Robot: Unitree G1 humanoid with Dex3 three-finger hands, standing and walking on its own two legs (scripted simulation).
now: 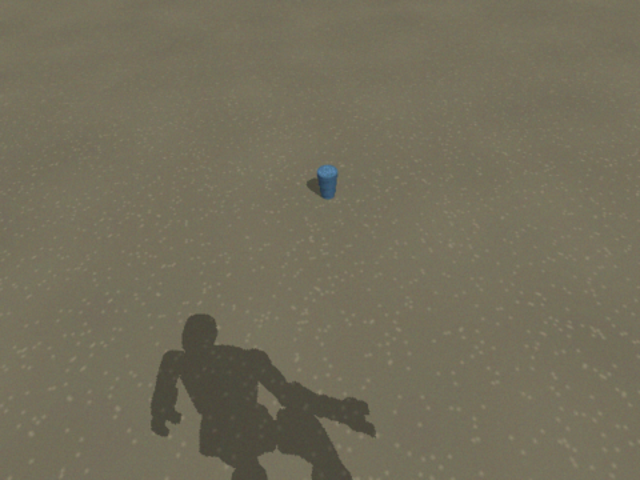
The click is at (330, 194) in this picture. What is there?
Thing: tapered cup
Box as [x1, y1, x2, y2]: [317, 165, 337, 198]
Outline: 323,165 317,169 320,192 324,198 331,198 334,195 337,170 334,166
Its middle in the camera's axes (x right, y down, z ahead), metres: +0.02 -0.28 +1.80
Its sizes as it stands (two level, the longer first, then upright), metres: 0.094 0.094 0.144
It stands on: the floor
